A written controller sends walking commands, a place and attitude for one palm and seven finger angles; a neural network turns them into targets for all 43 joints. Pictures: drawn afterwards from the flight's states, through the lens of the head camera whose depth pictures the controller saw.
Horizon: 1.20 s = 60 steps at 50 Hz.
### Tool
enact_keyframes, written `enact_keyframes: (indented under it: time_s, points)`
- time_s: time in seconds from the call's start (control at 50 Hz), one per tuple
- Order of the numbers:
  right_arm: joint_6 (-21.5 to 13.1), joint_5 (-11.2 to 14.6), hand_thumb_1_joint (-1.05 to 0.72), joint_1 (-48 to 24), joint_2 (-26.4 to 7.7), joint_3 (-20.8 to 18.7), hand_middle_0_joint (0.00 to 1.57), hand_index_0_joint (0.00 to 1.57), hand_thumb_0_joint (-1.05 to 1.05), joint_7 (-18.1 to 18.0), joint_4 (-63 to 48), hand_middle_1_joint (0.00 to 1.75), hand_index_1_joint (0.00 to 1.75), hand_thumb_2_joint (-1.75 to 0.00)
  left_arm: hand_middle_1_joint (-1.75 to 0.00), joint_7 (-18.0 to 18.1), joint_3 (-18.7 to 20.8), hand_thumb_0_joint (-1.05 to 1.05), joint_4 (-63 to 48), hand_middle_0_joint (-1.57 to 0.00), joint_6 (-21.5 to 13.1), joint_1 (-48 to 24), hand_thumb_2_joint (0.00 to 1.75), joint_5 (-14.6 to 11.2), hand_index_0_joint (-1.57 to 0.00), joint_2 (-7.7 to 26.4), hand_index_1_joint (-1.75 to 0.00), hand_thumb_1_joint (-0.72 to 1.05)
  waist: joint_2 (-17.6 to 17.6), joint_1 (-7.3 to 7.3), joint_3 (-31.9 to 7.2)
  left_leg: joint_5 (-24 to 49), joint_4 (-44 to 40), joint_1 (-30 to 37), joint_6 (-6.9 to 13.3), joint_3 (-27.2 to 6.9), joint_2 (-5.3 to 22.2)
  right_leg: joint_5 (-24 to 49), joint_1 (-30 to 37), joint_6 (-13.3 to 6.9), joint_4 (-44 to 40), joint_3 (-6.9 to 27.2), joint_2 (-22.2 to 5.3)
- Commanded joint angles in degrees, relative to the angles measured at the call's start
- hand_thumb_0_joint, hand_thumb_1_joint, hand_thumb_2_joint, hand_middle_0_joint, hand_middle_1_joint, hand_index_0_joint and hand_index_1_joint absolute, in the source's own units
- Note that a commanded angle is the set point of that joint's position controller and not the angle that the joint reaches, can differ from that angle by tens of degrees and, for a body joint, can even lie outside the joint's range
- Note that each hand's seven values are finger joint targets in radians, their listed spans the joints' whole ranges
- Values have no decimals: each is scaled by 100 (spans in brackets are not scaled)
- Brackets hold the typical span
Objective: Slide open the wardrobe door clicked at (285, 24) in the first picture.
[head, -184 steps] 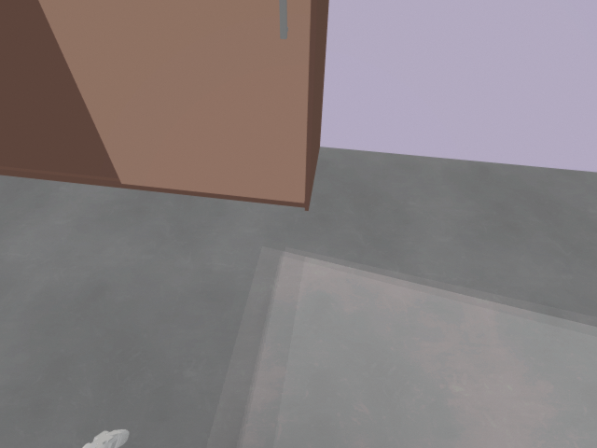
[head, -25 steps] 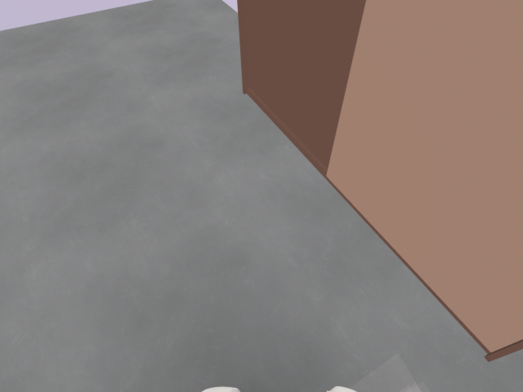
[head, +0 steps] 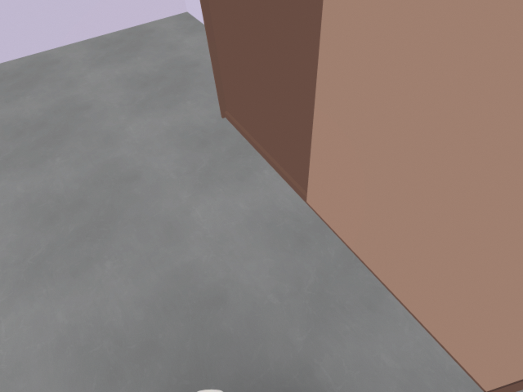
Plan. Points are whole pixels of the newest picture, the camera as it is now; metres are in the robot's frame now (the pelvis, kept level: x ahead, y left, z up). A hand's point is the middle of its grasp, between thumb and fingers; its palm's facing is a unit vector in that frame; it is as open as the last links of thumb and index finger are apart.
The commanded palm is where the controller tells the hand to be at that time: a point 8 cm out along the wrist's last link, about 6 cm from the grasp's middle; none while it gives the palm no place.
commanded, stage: turn to face it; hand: right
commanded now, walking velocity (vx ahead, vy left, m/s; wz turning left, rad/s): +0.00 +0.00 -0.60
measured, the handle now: out of the picture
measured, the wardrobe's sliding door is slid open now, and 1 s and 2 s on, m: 0.00 0.00 0.00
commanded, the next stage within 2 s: take the last steps up to it in 1.44 s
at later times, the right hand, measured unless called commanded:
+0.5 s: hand out of the picture +0.04 -0.17 -0.14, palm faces +0.29 +0.91 -0.30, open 7.4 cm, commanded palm none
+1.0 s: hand out of the picture -0.14 -0.19 -0.18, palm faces +0.61 +0.74 -0.27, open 7.4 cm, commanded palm none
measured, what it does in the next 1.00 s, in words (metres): steps on the spot, turning right: left foot, then right foot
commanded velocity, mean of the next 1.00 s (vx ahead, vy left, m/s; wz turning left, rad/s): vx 0.00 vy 0.00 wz -0.60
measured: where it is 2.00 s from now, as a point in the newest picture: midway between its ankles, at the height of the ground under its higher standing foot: outside the picture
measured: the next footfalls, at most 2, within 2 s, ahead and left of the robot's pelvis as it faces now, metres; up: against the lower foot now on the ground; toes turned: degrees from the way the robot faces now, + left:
left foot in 0.40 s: +0.05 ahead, +0.16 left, +0.00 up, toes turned -14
right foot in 0.82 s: -0.08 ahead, -0.09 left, +0.00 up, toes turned -38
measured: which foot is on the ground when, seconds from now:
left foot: up 0.00-0.38, down 0.40-0.82, up 0.84-1.00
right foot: down 0.00-0.38, up 0.40-0.80, down 0.82-1.00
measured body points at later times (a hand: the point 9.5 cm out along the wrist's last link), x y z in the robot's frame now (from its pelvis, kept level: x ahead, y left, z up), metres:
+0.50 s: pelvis -0.01 +0.06 +0.00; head +0.01 +0.08 +0.45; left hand +0.08 +0.30 -0.16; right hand +0.03 -0.21 -0.12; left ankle +0.01 +0.17 -0.74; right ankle -0.01 -0.06 -0.68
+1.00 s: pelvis -0.04 +0.02 +0.00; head -0.01 -0.02 +0.44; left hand +0.21 +0.16 -0.13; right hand -0.17 -0.23 -0.16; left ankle +0.03 +0.16 -0.66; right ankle -0.11 -0.06 -0.74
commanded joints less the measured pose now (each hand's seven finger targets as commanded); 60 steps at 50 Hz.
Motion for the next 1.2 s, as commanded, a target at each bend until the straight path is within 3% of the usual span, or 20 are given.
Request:
enact_keyframes:
  time_s: [0.0, 0.18, 0.26, 0.32, 0.34, 0.36, 0.38, 0.4, 0.42, 0.48, 0.66, 0.7, 0.76, 0.78, 0.8, 0.82, 0.92, 1.08, 1.16, 1.18]
  points:
    - [-20, -52, -90, 142, -510, -247, 20, 20, 0, -15, -420, 30, 30, -90, -30, -1, 335, 0, -226, -20, 1, 439, 90, 27, -20, 1094, -30, 90, -728, 66, -584, 557, 382, -561, -123, -87, 162, 1442, 732, -422, -1243, 1727, -1317]
    - [39, -8, -90, -607, -491, -281, 20, 20, 0, -35, -893, 30, 30, -90, -30, -30, 527, 0, -273, -20, 117, 700, 90, 74, -20, 1312, -30, 90, -991, 293, -634, 281, -673, -521, -142, -214, -4, 754, 720, -582, -1157, 2626, -1206]
    - [41, 36, -90, -440, -513, -267, 20, 20, 0, -64, -963, 30, 30, -90, -30, -41, 594, 0, -368, -20, 179, 605, 90, 85, -20, 1406, -30, 90, -1097, 218, -764, 239, -1462, 94, -48, -228, -198, 837, 503, -544, -1052, 2932, -1097]
    - [20, 66, -90, 56, -649, -302, 20, 20, 0, -95, -889, 30, 30, -90, -30, -86, 633, 0, -503, -20, 236, 358, 90, 62, -20, 1381, -30, 90, -958, -29, -785, 929, -3005, 1377, 60, -83, -292, 347, -277, -162, -930, 2830, -706]
    - [1, 43, -90, 320, -839, -357, 20, 20, 0, -125, -852, 30, 30, -90, -30, -113, 634, 0, -559, -20, 264, 254, 90, 25, -20, 1238, -30, 90, -574, -165, -755, 1170, -3808, 2163, 181, -299, 41, -407, -1008, 143, -609, 2545, -423]
    - [-35, -58, -90, 380, -1348, -451, 20, 20, 0, -166, -915, 30, 30, -90, -30, -127, 601, 0, -644, -20, 288, 305, 90, -24, -20, 865, -30, 90, 954, -211, -683, 151, -4656, 2673, 633, -1713, 1486, -1559, -2114, 564, 779, 1538, 248]
    - [5, -67, -90, -15, -1573, -401, 20, 20, 0, -163, -1093, 30, 30, -90, -30, -95, 617, 0, -728, -20, 277, 310, 90, 59, -20, 875, -30, 90, 1686, -139, -283, -81, -4910, 1690, 1096, -2530, 2575, -2037, -2412, 763, 2318, 714, 589]
    - [25, -35, -90, -534, -1396, -344, 20, 20, 0, -181, -1275, 30, 30, -90, -30, -131, 666, 0, -708, -20, 312, 279, 90, 103, -20, 1106, -30, 90, 920, 68, -48, 81, -4902, 624, 1169, -2024, 2548, -1833, -1853, 681, 3184, 898, 258]
    - [-44, -29, -90, -922, -1178, -331, 20, 20, 0, -175, -1364, 30, 30, -90, -30, -185, 649, 0, -592, -20, 387, 424, 90, 112, -20, 1028, -30, 90, 853, 311, 58, 425, -4806, 410, 987, -1473, 2046, -1438, -1714, 698, 3645, 825, 127]
    - [-146, -21, -90, -818, -868, -199, 20, 20, 0, -113, -1304, 30, 30, -90, -30, -262, 588, 0, -454, -20, 401, 582, 90, 87, -20, 920, -30, 90, 777, 353, 149, 2145, -4140, 791, 800, -283, 1422, -852, -1757, 862, 4182, 431, -61]
    - [-92, -122, -90, 212, -1401, -336, 20, 20, 0, -77, -1004, 30, 30, -90, -30, -295, 411, 0, -889, -20, 361, -551, 90, 17, -20, 842, -30, 90, 1224, -242, -155, 3772, -3451, 1608, 970, 176, 1838, -1463, -952, 911, 1932, -204, -186]
    - [-70, -125, -90, 269, -1489, -360, 20, 20, 0, -54, -971, 30, 30, -90, -30, -289, 392, 0, -918, -20, 327, -547, 90, -3, -20, 858, -30, 90, 1297, -262, -287, 4061, -3225, 1675, 888, 266, 1866, -1464, -619, 835, 1446, -343, -107]
    - [-31, -49, -90, 122, -1480, -386, 20, 20, 0, -30, -994, 30, 30, -90, -30, -271, 450, 0, -786, -20, 226, 95, 90, 14, -20, 1165, -30, 90, 766, 140, -812, 3866, -2036, 1406, 386, 803, 1672, -29, 704, 698, -322, -306, -104]
    - [-14, 2, -90, 165, -1242, -358, 20, 20, 0, 0, -1120, 30, 30, -90, -30, -239, 588, 0, -719, -20, 153, 461, 90, 49, -20, 1746, -30, 90, -534, 357, -1230, 2441, -833, 208, 16, 1012, 1223, 1454, 1970, 302, -636, 893, -1062]
    - [-5, 2, -90, -215, -841, -202, 20, 20, 0, 34, -1402, 30, 30, -90, -30, -201, 726, 0, -660, -20, 146, 852, 90, 7, -20, 2324, -30, 90, -1983, 607, -1228, -1024, 286, -1259, -321, 789, 545, 4051, 2479, -407, -557, 2480, -2400]
    - [61, -39, -90, -418, -957, -220, 20, 20, 0, -4, -1459, 30, 30, -90, -30, -179, 701, 0, -528, -20, 184, 1041, 90, -13, -20, 2261, -30, 90, -1436, 635, -1247, -1042, 717, -1312, -233, 243, 626, 4383, 2277, -779, -375, 2177, -2538]
    - [59, -12, -90, -290, -950, -276, 20, 20, 0, 66, -1145, 30, 30, -90, -30, -50, 497, 0, -804, -20, 114, -142, 90, 42, -20, 1664, -30, 90, -1240, 168, -564, 209, 731, -1060, -318, 32, 481, 3408, 1241, -339, -452, 1277, -1336]
    - [67, 28, -90, -543, -848, -216, 20, 20, 0, 19, -1310, 30, 30, -90, -30, -82, 529, 0, -821, -20, 178, 7, 90, 70, -20, 1706, -30, 90, -1044, 233, -465, 236, -766, -427, -299, 8, 153, 2589, 946, -495, -545, 1927, -1245]
    - [-35, 59, -90, 54, -865, -221, 20, 20, 0, -7, -1194, 30, 30, -90, -30, -96, 547, 0, -904, -20, 219, -327, 90, 52, -20, 1665, -30, 90, -1076, -98, -569, 1137, -2510, 976, -205, 143, -60, 2160, 205, -249, -50, 2067, -1010]
    - [-102, 31, -90, 332, -1001, -257, 20, 20, 0, -20, -1132, 30, 30, -90, -30, -113, 534, 0, -918, -20, 213, -318, 90, 16, -20, 1517, -30, 90, -627, -234, -646, 1778, -3413, 1621, -186, 32, 138, 1363, -172, 25, 358, 1868, -699]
